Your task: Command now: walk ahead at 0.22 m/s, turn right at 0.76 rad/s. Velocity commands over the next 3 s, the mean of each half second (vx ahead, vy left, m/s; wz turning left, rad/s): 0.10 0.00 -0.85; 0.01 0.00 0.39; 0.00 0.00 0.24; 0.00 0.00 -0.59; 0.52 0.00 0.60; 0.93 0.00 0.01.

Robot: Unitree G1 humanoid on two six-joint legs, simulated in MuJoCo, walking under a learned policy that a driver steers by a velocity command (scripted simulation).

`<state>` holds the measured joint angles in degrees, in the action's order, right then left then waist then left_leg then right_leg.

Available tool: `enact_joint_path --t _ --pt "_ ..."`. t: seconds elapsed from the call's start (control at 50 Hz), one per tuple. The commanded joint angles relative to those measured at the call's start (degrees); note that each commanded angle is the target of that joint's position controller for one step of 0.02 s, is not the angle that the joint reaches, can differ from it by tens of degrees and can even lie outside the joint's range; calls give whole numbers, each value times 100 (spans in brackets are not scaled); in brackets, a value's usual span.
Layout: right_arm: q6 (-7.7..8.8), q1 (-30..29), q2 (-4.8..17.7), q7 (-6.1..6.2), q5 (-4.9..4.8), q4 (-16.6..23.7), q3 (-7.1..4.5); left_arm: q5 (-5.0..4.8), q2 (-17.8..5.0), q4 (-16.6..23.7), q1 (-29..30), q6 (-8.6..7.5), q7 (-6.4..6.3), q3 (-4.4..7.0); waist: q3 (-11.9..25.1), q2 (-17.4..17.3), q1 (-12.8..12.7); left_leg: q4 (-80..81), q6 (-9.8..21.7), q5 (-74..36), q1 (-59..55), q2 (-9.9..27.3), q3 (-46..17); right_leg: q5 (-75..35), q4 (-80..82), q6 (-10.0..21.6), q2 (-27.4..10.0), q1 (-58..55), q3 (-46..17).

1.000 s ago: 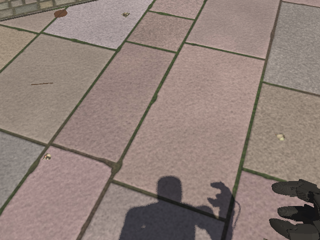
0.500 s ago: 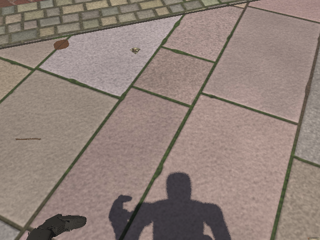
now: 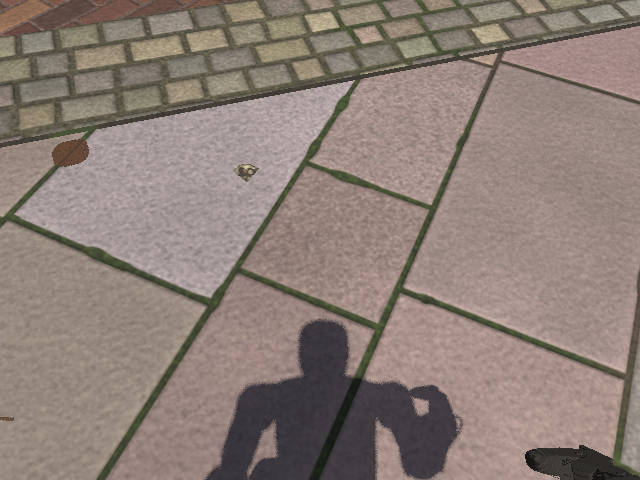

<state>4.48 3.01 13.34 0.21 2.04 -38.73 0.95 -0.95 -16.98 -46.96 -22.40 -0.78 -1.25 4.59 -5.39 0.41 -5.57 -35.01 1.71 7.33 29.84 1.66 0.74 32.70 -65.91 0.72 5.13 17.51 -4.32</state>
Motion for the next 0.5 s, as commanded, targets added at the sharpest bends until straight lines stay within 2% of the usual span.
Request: enact_joint_path --t 0.02,0.04,0.06,0.08,0.12,0.18,0.22,0.28,0.3,0.32,0.34,0.36,0.38,0.4,0.42,0.44,0.46,0.48,0.5 --pt "-109 721 491 183 -117 299 -211 212 -582 443 -275 243 49 152 1741 -916 547 1138 959 -3051 -2712 1894 -1521 -499 -1076 -208 -493 1558 220" --pt "-141 762 540 226 -91 221 -223 235 -519 495 -173 341 136 156 1326 -943 495 1338 941 -3142 -2151 1749 -1080 -563 -961 -292 -557 1373 250" --pt "-136 848 599 246 -77 162 -252 222 -407 562 -81 418 179 143 1160 -895 445 1410 923 -3238 -1908 1708 -780 -668 -804 -301 -593 1261 261" --pt "-134 863 671 246 -59 130 -296 198 -281 627 -61 479 193 117 1208 -886 372 1469 976 -3125 -1814 1741 -607 -741 -721 -317 -584 1205 331" --pt "-128 796 691 224 -27 146 -337 206 -208 785 174 549 210 93 1204 -845 323 1597 1013 -2670 -1687 1804 -325 -965 -312 -282 -684 1220 397" --pt "-163 610 759 183 10 202 -396 193 -199 1078 649 622 335 49 1112 -945 293 1698 825 -1482 -1290 1794 256 -1564 790 -158 -883 785 536" --pt "-205 516 884 143 27 258 -465 147 -261 1217 919 662 411 44 1050 -1045 325 1673 637 -582 -1008 1789 574 -1703 1460 -77 -833 272 758" --pt "-329 778 1094 59 -7 245 -586 110 -409 1418 1290 669 459 84 929 -1014 522 1399 445 217 -1190 2014 706 -1322 2191 14 -712 -2 1055" --pt "-385 799 1156 33 -37 245 -623 111 -419 1445 1273 637 466 98 892 -909 486 1135 305 493 -1181 2008 818 -1343 2615 75 -650 -224 1118" --pt "-451 925 1157 10 -54 212 -651 136 -474 1382 1098 585 455 131 905 -611 425 648 71 966 -1072 1855 982 -1431 3091 165 -540 -576 1065" --pt "-540 1192 1052 -31 -36 128 -667 206 -689 1219 676 495 389 196 776 311 302 -475 -268 1598 -621 1501 1273 -1720 3946 321 -783 -980 288" --pt "-646 1304 627 -50 -88 472 -553 220 -1660 1395 672 428 274 390 426 2296 470 -2175 -815 3349 1007 480 1497 -3236 4748 953 -2437 -1092 -2452" --pt "-740 581 869 27 40 714 -557 222 -1754 1473 351 416 213 492 650 1378 -22 -2991 -788 3248 1207 192 185 -3765 4873 1577 -2606 -833 -2876" --pt "-751 562 827 52 -47 713 -552 253 -1578 1409 524 429 162 432 618 1086 193 -3109 -726 2699 1193 251 -139 -3279 4818 1562 -2310 -733 -2330" --pt "-694 697 820 79 -117 610 -554 235 -1368 1468 995 460 123 370 432 967 457 -2889 -655 1998 1023 307 -241 -2823 4835 1346 -1902 -457 -1820" --pt "-633 811 861 104 -85 503 -577 214 -1173 1572 1443 471 108 309 537 978 618 -2796 -593 1528 843 263 -196 -2871 4768 1172 -1587 -448 -1452" --pt "-625 1103 937 109 -10 281 -608 182 -908 1650 1694 458 101 222 781 938 701 -2917 -562 1295 552 166 -58 -3547 4633 1167 -1460 -487 -1085" --pt "-647 1237 949 93 -6 156 -615 159 -700 1625 1621 424 114 136 1023 780 675 -2984 -537 1315 291 114 -14 -4182 4543 1189 -1483 -555 -931" --pt "-674 1287 875 69 -51 92 -594 159 -581 1554 1496 380 128 81 1150 589 649 -2895 -511 1389 132 96 6 -4581 4509 1208 -1527 -662 -842"
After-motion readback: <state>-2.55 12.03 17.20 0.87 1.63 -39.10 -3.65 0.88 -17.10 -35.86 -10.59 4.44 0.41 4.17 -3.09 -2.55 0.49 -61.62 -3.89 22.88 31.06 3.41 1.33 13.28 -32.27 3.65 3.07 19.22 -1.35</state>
